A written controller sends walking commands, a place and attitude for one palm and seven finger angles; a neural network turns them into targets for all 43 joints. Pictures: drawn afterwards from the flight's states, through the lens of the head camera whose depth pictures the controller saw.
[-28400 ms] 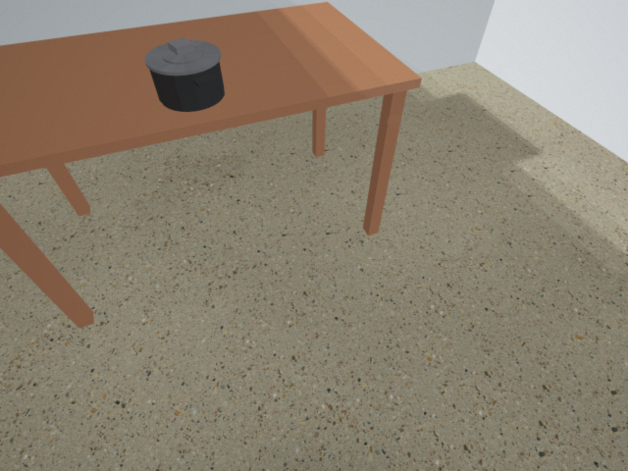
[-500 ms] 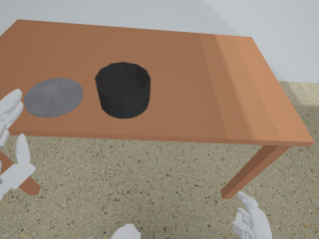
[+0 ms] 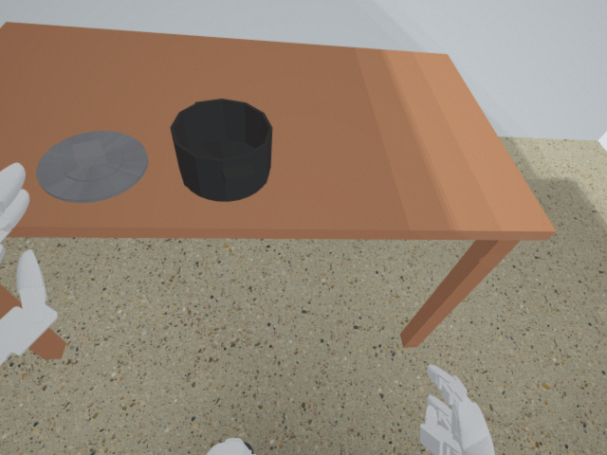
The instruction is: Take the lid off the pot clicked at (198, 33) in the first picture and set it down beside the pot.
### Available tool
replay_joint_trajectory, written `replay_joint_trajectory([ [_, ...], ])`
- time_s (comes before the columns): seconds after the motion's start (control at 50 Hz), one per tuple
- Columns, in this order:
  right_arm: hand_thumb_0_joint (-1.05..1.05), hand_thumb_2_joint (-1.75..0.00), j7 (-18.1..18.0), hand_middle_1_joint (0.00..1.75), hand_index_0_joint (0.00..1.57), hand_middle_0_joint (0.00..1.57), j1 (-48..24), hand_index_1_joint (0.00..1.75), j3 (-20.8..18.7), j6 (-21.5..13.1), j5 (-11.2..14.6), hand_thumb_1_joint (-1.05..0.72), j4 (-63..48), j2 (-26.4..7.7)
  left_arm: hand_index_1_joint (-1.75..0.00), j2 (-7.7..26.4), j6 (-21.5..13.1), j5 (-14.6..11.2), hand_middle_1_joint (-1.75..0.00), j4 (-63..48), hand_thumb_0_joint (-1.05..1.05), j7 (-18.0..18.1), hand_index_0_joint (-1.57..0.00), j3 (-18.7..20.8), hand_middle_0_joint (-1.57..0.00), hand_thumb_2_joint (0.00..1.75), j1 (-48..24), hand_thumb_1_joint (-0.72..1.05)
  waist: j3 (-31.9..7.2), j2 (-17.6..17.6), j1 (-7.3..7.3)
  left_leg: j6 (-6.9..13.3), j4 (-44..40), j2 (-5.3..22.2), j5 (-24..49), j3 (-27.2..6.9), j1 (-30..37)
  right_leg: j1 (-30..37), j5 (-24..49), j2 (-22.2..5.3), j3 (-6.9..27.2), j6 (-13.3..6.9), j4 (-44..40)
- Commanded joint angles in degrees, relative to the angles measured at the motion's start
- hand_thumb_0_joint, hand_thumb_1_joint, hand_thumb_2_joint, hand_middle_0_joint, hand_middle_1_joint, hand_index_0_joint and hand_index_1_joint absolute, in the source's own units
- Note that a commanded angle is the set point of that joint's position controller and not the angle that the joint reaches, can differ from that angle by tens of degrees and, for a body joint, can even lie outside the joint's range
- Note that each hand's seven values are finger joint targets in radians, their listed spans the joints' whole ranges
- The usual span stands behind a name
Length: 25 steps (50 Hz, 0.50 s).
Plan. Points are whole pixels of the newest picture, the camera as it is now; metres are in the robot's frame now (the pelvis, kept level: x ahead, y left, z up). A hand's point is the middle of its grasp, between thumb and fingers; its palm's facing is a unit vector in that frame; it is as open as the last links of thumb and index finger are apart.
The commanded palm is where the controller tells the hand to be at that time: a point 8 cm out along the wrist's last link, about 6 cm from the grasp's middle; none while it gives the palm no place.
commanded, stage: step back with the hand held close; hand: left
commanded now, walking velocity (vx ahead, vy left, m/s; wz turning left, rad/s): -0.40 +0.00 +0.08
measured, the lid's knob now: (89, 153) +0.59 +0.42 -0.01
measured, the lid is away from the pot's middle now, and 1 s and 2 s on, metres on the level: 0.24 0.24 0.24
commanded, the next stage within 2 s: stop stepping back and stand still in 0.04 s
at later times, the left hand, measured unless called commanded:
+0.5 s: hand out of the picture +0.08 +0.24 +0.18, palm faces +0.34 -0.82 -0.46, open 7.4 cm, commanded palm +0.03 +0.29 +0.18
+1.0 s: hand out of the picture +0.11 +0.27 +0.11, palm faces +0.30 -0.84 -0.44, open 7.4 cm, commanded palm none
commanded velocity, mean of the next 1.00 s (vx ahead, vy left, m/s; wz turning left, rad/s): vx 0.06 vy -0.02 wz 0.01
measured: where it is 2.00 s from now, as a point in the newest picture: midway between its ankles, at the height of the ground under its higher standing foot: outside the picture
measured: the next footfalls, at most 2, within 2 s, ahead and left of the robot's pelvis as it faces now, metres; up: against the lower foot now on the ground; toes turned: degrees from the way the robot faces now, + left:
right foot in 0.06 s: +0.02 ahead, -0.15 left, +0.00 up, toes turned -1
left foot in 0.28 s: -0.04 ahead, +0.12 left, +0.00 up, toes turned +6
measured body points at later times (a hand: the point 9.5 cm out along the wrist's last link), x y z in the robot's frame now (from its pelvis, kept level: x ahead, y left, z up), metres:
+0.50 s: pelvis -0.09 +0.00 -0.01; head -0.10 +0.02 +0.44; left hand +0.06 +0.28 +0.20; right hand +0.05 -0.23 -0.08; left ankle -0.04 +0.12 -0.73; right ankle -0.06 -0.11 -0.73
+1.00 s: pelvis -0.09 +0.03 +0.00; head -0.09 +0.03 +0.45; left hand +0.09 +0.31 +0.13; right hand +0.07 -0.21 -0.10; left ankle -0.08 +0.12 -0.73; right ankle -0.09 -0.09 -0.73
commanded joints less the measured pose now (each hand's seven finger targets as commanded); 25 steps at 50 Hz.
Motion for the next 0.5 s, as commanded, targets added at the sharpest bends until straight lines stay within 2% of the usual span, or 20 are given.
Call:
replay_joint_trajectory([
  [0.0,0.0,-0.9,-1.29,0.3,0.2,0.2,-2.94,0.3,-3.86,-2.39,0.39,-0.9,-8.39,-11.35,-0.3,7.53,-3.5,0.64,-0.3,-12.3,0.0,-0.22,-0.2,4.59,-0.2,0.9,2.61,0.9,-12.07,12.1,1.24,1.96,-8.13,8.6,-4.97,-10.41,8.56,11.25,13.16,-1.5,-2.64,0.22,-19.09],
  [0.04,0.0,-0.9,-1.66,0.3,0.2,0.2,-3.23,0.3,-3.86,-1.64,0.92,-0.9,-9.05,-11.11,-0.3,9.6,-4.42,1.07,-0.3,-10.26,0.0,-0.45,-0.2,6.2,-0.2,0.9,1.1,0.9,-9.07,4.04,0.57,-0.16,-1.07,3.14,-19.97,-5.4,3.07,11.08,15.85,-6.49,-1.62,-2.12,-22.95],
  [0.06,0.0,-0.9,-1.81,0.3,0.2,0.2,-3.52,0.3,-3.68,-1.28,1.13,-0.9,-9.28,-10.12,-0.3,9.93,-5.01,0.79,-0.3,-8.95,0.0,-0.38,-0.2,5.85,-0.2,0.9,-0.48,0.9,-7.15,-3.14,-0.05,-1.67,7.59,-0.42,-22.94,-1.75,2.28,5.5,18.33,-12.84,3.45,-4.59,-24.41],
  [0.08,0.0,-0.9,-2.03,0.3,0.2,0.2,-2.51,0.3,-5.08,-0.78,2.06,-0.9,-8.55,-10.11,-0.3,9.47,-4.73,0.56,-0.3,-7.84,0.0,-0.43,-0.2,4.69,-0.2,0.9,-0.5,0.9,-10.11,-14.36,-0.07,-3.43,21.66,-5.71,-21.11,-0.48,6.82,-2.51,12.36,-20.62,12.71,-8.98,-27.99],
  [0.1,0.0,-0.9,-2.14,0.3,0.2,0.2,-3.83,0.3,-5.73,0.06,2.03,-0.9,-7.78,-9.72,-0.3,9.1,-3.56,0.82,-0.3,-5.99,0.0,0.11,-0.2,5.31,-0.2,0.9,0.85,0.9,-9.42,-15.45,0.02,-2.71,31.69,-5.47,-20.09,-2.58,6.02,-4.74,22.2,-23.73,14.48,-10.7,-27.09],
  [0.12,0.0,-0.9,1.58,0.3,0.2,0.2,-2.82,0.3,-6.81,0.92,0.86,-0.9,5.81,-14.55,-0.3,-3.07,8.66,7.48,-0.3,38.24,0.0,-6.49,-0.2,-15.83,-0.2,0.9,-16.81,0.9,-8.6,-5.36,-3.51,-2.55,41.28,-2.02,-22.13,-4.09,-2.56,-3.21,42.27,-27.87,4.02,-10.1,-18.55],
  [0.14,0.0,-0.9,-0.76,0.3,0.2,0.2,-6.35,0.3,-5.23,1.19,3.57,-0.9,-12.61,-7.25,-0.3,12.45,-0.67,0.84,-0.3,-17.52,0.0,-1.98,-0.2,6.47,-0.2,0.9,-13.19,0.9,-9.28,-12.35,0.2,-2.43,39.09,-4.55,-22.79,-6.14,5.89,-7.04,28.11,-23.05,11.91,-9.92,-22.0],
  [0.16,0.0,-0.9,-2.45,0.3,0.2,0.2,-6.54,0.3,-3.49,1.31,2.87,-0.9,-10.18,-6.84,-0.3,13.05,-1.96,1.6,-0.3,-6.07,0.0,0.04,-0.2,9.25,-0.2,0.9,0.01,0.9,-6.79,-15.88,-0.34,-1.08,31.66,-2.47,-22.79,-5.7,3.18,-3.88,23.81,-21.78,11.0,-10.12,-22.03],
  [0.22,0.0,-0.9,-3.1,0.3,0.2,0.2,-4.92,0.3,-2.05,1.45,2.6,-0.9,-10.78,-9.34,-0.3,8.44,-2.69,0.77,-0.3,-13.67,0.0,1.57,-0.2,5.69,-0.2,0.9,3.42,0.9,-6.36,1.99,-1.45,0.7,-6.92,-3.05,-14.41,-2.65,6.72,3.67,15.04,-13.51,4.33,-3.79,-11.49],
  [0.24,0.0,-0.9,-3.36,0.3,0.2,0.2,-4.8,0.3,-2.56,-0.12,2.32,-0.9,-11.23,-10.86,-0.3,8.06,-3.46,0.31,-0.3,-15.22,0.0,2.04,-0.2,5.69,-0.2,0.9,3.44,0.9,-4.87,11.22,-0.6,2.95,-15.87,2.71,-11.03,-9.19,6.38,4.25,13.26,-7.62,0.02,-1.33,-4.29],
  [0.26,0.0,-0.9,-3.2,0.3,0.2,0.2,-4.6,0.3,-3.17,-1.51,2.27,-0.9,-11.55,-11.35,-0.3,9.04,-4.03,0.48,-0.3,-17.78,0.0,2.17,-0.2,5.62,-0.2,0.9,2.05,0.9,-5.04,17.92,-0.05,5.35,-15.3,8.48,-2.79,-16.25,9.35,0.22,3.8,-2.88,-2.08,0.54,0.46],
  [0.28,0.0,-0.9,-3.19,0.3,0.2,0.2,-2.94,0.3,-4.29,-2.01,2.53,-0.9,-10.68,-11.97,-0.3,10.02,-4.24,0.06,-0.3,-17.75,0.0,1.91,-0.2,5.88,-0.2,0.9,0.96,0.9,-6.31,14.8,-0.86,6.74,-16.92,11.73,-8.71,-19.98,9.43,-1.06,-4.06,-0.85,-1.01,1.02,5.77],
  [0.3,0.0,-0.9,-2.99,0.3,0.2,0.2,-3.21,0.3,-3.31,-2.74,1.96,-0.9,-10.49,-10.06,-0.3,9.34,-3.11,0.81,-0.3,-17.26,0.0,2.04,-0.2,5.9,-0.2,0.9,2.22,0.9,-5.27,20.8,-0.71,7.67,-19.74,10.87,-18.85,-22.79,4.83,-0.96,-4.95,-1.97,1.7,0.51,8.73],
  [0.32,0.0,-0.9,-2.4,0.3,0.2,0.2,-2.76,0.3,-3.48,-2.84,1.53,-0.9,-9.84,-10.36,-0.3,9.05,-2.2,1.41,-0.3,-16.2,0.0,2.33,-0.2,6.61,-0.2,0.9,2.46,0.9,-3.03,21.9,-0.67,7.9,-19.02,9.43,-18.75,-20.85,1.99,0.42,-2.02,-2.19,2.68,0.23,8.84],
  [0.36,0.0,-0.9,-1.6,0.3,0.2,0.2,-2.15,0.3,-3.35,-2.95,2.06,-0.9,-8.96,-10.78,-0.3,8.47,-1.6,1.95,-0.3,-11.41,0.0,2.35,-0.2,6.17,-0.2,0.9,4.04,0.9,-4.31,14.74,0.51,5.53,-13.18,6.83,-14.91,-13.98,2.18,6.81,1.02,-2.66,1.03,0.1,-3.77],
  [0.38,0.0,-0.9,-1.57,0.3,0.2,0.2,-1.92,0.3,-3.25,-2.74,2.24,-0.9,-9.16,-11.23,-0.3,8.54,-1.37,1.83,-0.3,-8.82,0.0,2.03,-0.2,5.97,-0.2,0.9,4.89,0.9,-4.99,8.14,0.79,4.14,-10.85,5.32,-16.61,-12.48,1.33,11.92,5.41,-1.98,-0.85,0.29,-11.53],
  [0.42,0.0,-0.9,-1.88,0.3,0.2,0.2,-2.29,0.3,-3.6,-1.5,2.18,-0.9,-8.7,-11.61,-0.3,7.4,-1.84,2.22,-0.3,-4.73,0.0,0.85,-0.2,3.98,-0.2,0.9,1.85,0.9,-4.0,1.8,-0.22,1.87,-3.77,-1.09,-23.81,-6.45,-1.18,14.78,6.5,-4.14,1.1,-1.74,-21.14],
  [0.44,0.0,-0.9,-2.1,0.3,0.2,0.2,-3.05,0.3,-3.96,-0.9,1.82,-0.9,-8.9,-11.7,-0.3,7.87,-2.06,2.12,-0.3,-3.57,0.0,0.53,-0.2,3.95,-0.2,0.9,-0.62,0.9,-2.48,-1.43,-0.62,1.18,3.6,-3.83,-23.59,-3.98,-0.22,9.18,-0.08,-8.3,7.54,-4.29,-25.17],
  [0.46,0.0,-0.9,-2.31,0.3,0.2,0.2,-2.54,0.3,-4.48,-0.6,1.82,-0.9,-8.14,-11.37,-0.3,8.32,-1.96,1.9,-0.3,-3.04,0.0,0.49,-0.2,4.4,-0.2,0.9,-1.65,0.9,-2.75,-8.8,-0.2,0.19,13.06,-6.15,-23.29,-2.47,2.26,1.18,-18.24,-13.67,17.89,-7.06,-30.97],
  [0.48,0.0,-0.9,-2.37,0.3,0.2,0.2,-1.85,0.3,-5.14,-0.01,1.49,-0.9,-7.34,-12.04,-0.3,7.6,-1.53,1.89,-0.3,-2.26,0.0,0.33,-0.2,3.37,-0.2,0.9,-1.27,0.9,-1.42,-12.09,-0.21,-0.14,24.02,-7.21,-19.84,-1.64,4.84,-5.58,-22.36,-18.06,24.86,-10.31,-34.66],
])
